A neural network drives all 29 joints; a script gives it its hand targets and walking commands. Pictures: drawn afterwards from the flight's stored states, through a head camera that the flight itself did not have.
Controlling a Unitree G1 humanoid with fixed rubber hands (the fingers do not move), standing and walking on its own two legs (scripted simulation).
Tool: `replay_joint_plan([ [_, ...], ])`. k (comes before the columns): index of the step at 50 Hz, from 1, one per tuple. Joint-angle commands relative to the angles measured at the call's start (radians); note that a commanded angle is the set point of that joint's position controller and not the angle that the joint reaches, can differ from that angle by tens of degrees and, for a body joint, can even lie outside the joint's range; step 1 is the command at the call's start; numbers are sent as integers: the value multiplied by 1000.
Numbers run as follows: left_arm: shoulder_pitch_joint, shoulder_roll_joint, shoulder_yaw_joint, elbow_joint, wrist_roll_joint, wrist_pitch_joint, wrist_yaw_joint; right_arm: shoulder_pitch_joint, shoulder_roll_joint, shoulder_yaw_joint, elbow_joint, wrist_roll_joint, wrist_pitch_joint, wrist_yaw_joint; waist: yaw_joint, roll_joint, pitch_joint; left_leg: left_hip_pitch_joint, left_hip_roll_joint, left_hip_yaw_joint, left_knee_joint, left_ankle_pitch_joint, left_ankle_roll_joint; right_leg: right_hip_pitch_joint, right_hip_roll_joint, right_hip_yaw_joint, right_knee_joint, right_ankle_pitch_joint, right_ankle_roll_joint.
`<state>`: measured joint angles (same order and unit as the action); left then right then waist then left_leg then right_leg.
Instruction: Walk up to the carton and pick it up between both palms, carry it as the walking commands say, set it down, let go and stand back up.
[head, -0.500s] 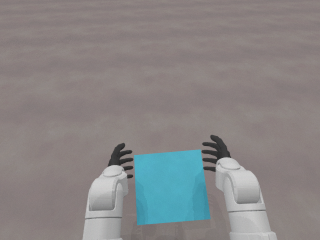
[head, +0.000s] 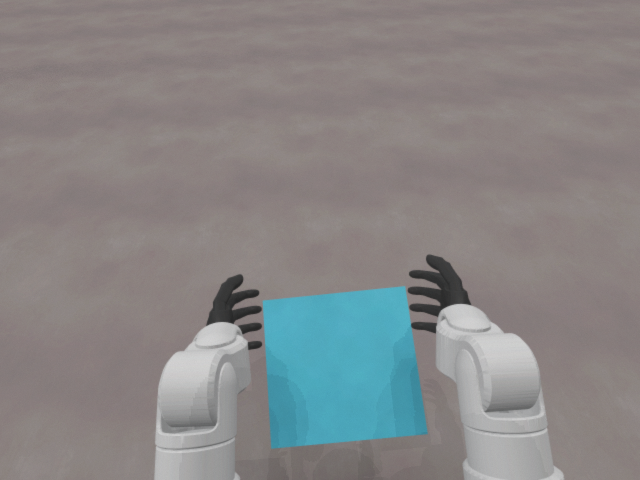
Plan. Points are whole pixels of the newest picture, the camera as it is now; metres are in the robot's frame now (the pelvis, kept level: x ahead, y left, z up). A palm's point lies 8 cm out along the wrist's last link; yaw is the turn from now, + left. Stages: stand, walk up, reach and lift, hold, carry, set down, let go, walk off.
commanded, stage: carry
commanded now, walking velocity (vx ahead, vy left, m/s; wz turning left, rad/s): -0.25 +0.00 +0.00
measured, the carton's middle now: (340, 359) +0.29 +0.00 -0.02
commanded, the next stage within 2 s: none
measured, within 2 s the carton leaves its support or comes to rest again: neither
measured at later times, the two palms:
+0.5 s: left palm (263, 434) +0.17 +0.08 +0.09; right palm (558, 463) +0.13 -0.17 +0.10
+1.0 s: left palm out of the picture +0.00 +0.09 +0.08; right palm out of the picture -0.03 -0.17 +0.10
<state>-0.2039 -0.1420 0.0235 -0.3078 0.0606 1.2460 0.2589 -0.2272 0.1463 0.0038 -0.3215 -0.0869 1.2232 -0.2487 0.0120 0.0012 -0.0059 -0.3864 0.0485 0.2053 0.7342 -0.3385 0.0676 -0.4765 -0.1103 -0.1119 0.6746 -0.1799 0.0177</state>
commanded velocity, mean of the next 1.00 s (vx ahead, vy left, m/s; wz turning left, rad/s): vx -0.25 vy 0.00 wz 0.00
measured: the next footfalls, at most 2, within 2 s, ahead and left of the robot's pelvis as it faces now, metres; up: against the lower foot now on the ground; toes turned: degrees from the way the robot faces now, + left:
left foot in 0.40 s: -0.07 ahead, +0.07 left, +0.00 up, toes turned +4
right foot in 0.72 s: -0.21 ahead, -0.16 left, +0.00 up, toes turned -12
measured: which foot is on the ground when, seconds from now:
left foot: down 0.00-0.24, up 0.26-0.38, down 0.40-0.76, up 0.78-1.00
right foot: down 0.00-0.42, up 0.44-0.70, down 0.72-1.00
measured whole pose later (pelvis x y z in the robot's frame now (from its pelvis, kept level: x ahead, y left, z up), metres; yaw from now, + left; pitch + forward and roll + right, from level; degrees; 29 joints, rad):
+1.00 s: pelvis -0.28 +0.00 +0.00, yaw -5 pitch +1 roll -1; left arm -0.19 -0.14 0.00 -0.33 0.04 1.25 0.26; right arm -0.20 0.14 -0.02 -0.36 -0.04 1.20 -0.26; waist -0.05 -0.01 0.01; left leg -0.41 0.07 0.10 0.77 -0.42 -0.05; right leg -0.40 -0.10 -0.10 0.68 -0.28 0.04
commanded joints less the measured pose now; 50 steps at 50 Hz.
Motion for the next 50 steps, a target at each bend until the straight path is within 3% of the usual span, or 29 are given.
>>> replay_joint_plan([
  [1, -454, -1055, -532, -174, -349, -48, -248, -371, 1073, 477, -138, 329, -27, 222, -10, 6, -309, 9, 188, -214, -253, -15, 29, 89, -73, 93, -68, 23, -14],
  [4, -465, -1071, -533, -184, -351, -53, -245, -381, 1083, 475, -140, 338, -30, 222, -10, 63, -321, -4, 225, -237, -307, -54, 49, 72, -34, 48, -40, -64, -3],
  [7, -468, -1073, -531, -193, -354, -58, -246, -381, 1091, 480, -146, 343, -33, 221, -5, 49, -332, -58, 216, -219, -312, -131, 44, 102, -36, 62, -66, -119, -2],
  [10, -457, -1064, -520, -185, -353, -61, -248, -365, 1099, 487, -144, 338, -33, 218, 9, -126, -352, -128, 84, -110, -155, -174, -11, 152, -132, 217, -282, -208, -30],
  [12, -439, -1057, -511, -184, -346, -61, -245, -367, 1098, 494, -144, 343, -29, 218, 13, -311, -427, -11, -61, -37, 292, -170, -62, 47, -289, 397, -509, -324, -105],
  [14, -420, -1058, -498, -166, -329, -58, -248, -382, 1115, 510, -125, 353, -28, 223, -13, -251, -429, 74, -68, -70, 320, -138, -53, -31, -250, 282, -547, -385, -59],
  [16, -458, -1065, -515, -183, -330, -57, -249, -351, 1123, 491, -92, 354, -34, 225, -34, -216, -470, 166, -75, -31, 158, -126, -36, 19, -149, 96, -511, -256, 54],
  [18, -476, -1065, -524, -207, -326, -61, -245, -339, 1137, 473, -79, 359, -41, 224, -30, -181, -503, 187, -69, -18, -18, -176, -10, 118, -101, 24, -421, -171, 99],
  [19, -494, -1064, -531, -222, -330, -65, -242, -337, 1145, 468, -81, 360, -45, 223, -38, -141, -495, 193, -45, -33, -187, -178, 14, 147, -80, -7, -334, -176, 107],
  [20, -506, -1061, -535, -222, -334, -66, -241, -347, 1141, 459, -83, 353, -49, 222, -54, 29, -427, 129, 88, -202, -459, -210, 79, 140, -3, -71, -127, -170, 137],
  [21, -498, -1062, -528, -210, -333, -64, -239, -370, 1109, 446, -86, 338, -50, 223, -45, 355, -380, 24, 398, -632, -464, -45, 177, 10, 56, -62, 236, -283, 87],
  [22, -486, -1062, -508, -172, -310, -59, -242, -342, 1098, 452, -72, 330, -46, 224, -60, 382, -262, -83, 509, -720, -558, 52, 247, -155, 86, -5, 485, -363, 61],
  [23, -475, -1069, -520, -146, -311, -55, -246, -339, 1087, 446, -65, 338, -39, 234, -42, 309, -209, -90, 462, -609, -477, 187, 268, -159, 65, 147, 586, -424, 44],
  [24, -407, -1077, -493, -74, -280, -57, -239, -344, 1096, 479, -84, 348, -36, 241, -31, 126, -254, -49, 375, -452, -445, 163, 217, -124, 84, 123, 657, -295, 31],
  [25, -350, -1103, -479, -57, -273, -62, -235, -356, 1099, 498, -114, 375, -38, 254, -22, 72, -302, 40, 299, -334, -383, 247, 140, -143, 100, 105, 610, -222, 20],
  [26, -332, -1135, -465, -58, -275, -72, -233, -391, 1113, 515, -150, 411, -42, 269, -16, 65, -329, 144, 248, -244, -292, 462, 91, -146, 114, 79, 532, -176, 10],
  [28, -450, -1155, -497, -186, -312, -102, -223, -453, 1145, 529, -222, 436, -57, 276, -10, 132, -411, 308, 228, -205, -182, 882, 52, -103, 134, 19, 351, -180, 13],
  [29, -487, -1142, -513, -232, -326, -111, -217, -443, 1142, 523, -240, 429, -65, 271, -15, 175, -442, 355, 234, -212, -166, 965, 54, -59, 146, -1, 255, -213, 19],
  [32, -435, -1083, -551, -239, -346, -97, -202, -301, 1055, 464, -190, 364, -67, 241, -11, 272, -496, 403, 236, -246, -151, 928, 59, 87, 157, -22, -38, -199, 7],
  [34, -377, -1049, -556, -205, -348, -73, -202, -202, 999, 425, -124, 315, -58, 224, -4, 269, -535, 365, 225, -222, -91, 917, 23, 241, 76, 13, -233, -35, 6],
  [36, -331, -1008, -543, -162, -348, -54, -212, -139, 963, 398, -73, 278, -49, 213, -16, 71, -525, 148, 158, -198, -6, 656, -63, 413, -93, 171, -160, 528, -20],
  [37, -322, -999, -544, -144, -350, -49, -221, -136, 964, 394, -59, 266, -44, 209, -14, -58, -494, -18, 118, -158, 63, 348, -97, 502, -181, 232, -105, 905, -63],
  [38, -330, -1001, -553, -138, -361, -47, -230, -131, 978, 392, -44, 257, -41, 204, -10, -194, -457, -206, 60, -129, 154, -111, -118, 590, -278, 289, -87, 1175, -131],
  [39, -331, -1023, -545, -126, -377, -52, -242, -164, 1005, 421, -50, 271, -42, 205, 11, -273, -438, -275, 18, -145, 309, -265, -118, 567, -323, 340, -118, 1186, -205],
  [42, -419, -1072, -516, -177, -359, -70, -245, -347, 1078, 491, -102, 337, -46, 226, 3, -224, -286, -167, 32, -163, 395, -194, -122, 256, -242, 238, -201, 630, -198],
  [45, -452, -1087, -499, -233, -344, -87, -237, -422, 1109, 531, -176, 392, -61, 233, -6, -220, -305, -128, 28, -109, 197, -125, -119, 302, -168, 124, -144, 559, -143],
  [48, -436, -1056, -484, -260, -321, -98, -212, -402, 1103, 534, -188, 411, -61, 225, -5, -219, -373, -37, -3, -66, -48, -84, -115, 331, -160, 144, -104, 475, -141],
  [49, -399, -1041, -480, -247, -306, -95, -202, -370, 1096, 532, -176, 412, -55, 227, -14, -194, -390, 35, -2, -64, -197, 0, -108, 309, -144, 135, -75, 392, -120],
  [50, -363, -1022, -479, -230, -292, -89, -193, -348, 1076, 519, -159, 409, -52, 229, -19, -63, -418, 147, 87, -177, -285, 183, -80, 214, -96, 103, 9, 213, -74],
])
